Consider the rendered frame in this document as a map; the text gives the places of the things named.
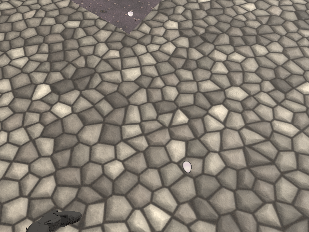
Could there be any robot left hand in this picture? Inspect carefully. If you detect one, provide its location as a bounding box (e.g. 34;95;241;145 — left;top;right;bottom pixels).
26;210;82;232

